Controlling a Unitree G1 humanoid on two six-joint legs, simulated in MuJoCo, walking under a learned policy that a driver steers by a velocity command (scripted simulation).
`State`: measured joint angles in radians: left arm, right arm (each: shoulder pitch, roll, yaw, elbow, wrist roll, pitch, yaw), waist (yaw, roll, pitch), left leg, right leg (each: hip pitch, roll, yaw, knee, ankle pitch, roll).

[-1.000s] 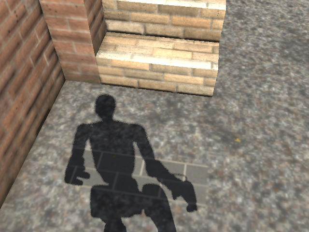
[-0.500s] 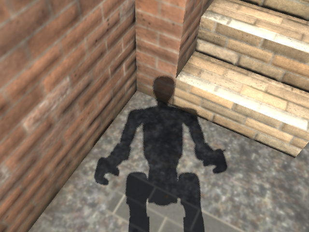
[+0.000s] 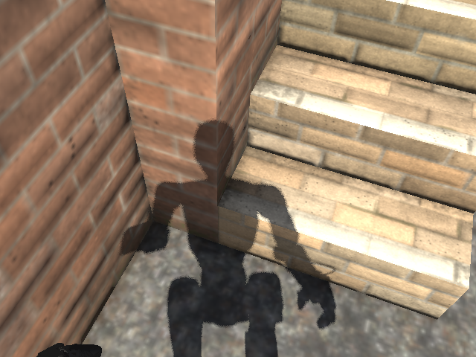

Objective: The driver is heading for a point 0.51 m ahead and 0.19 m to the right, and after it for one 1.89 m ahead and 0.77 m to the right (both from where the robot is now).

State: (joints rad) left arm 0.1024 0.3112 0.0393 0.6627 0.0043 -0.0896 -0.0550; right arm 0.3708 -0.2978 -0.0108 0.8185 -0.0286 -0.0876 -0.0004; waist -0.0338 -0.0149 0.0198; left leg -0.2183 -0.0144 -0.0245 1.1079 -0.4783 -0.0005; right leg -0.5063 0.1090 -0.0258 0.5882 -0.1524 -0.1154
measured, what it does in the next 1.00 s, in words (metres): walks ahead, turning right: left foot, then right foot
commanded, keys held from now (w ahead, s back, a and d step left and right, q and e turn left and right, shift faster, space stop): w+e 1.00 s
